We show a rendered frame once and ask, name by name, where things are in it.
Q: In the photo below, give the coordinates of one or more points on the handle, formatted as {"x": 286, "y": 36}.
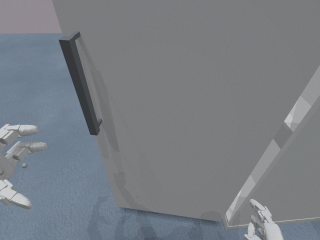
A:
{"x": 72, "y": 58}

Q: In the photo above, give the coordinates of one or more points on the robot left hand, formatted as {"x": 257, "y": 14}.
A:
{"x": 8, "y": 133}

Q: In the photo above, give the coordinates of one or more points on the fridge door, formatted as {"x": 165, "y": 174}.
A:
{"x": 190, "y": 92}

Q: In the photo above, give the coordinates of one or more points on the robot right hand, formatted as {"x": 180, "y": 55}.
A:
{"x": 267, "y": 229}

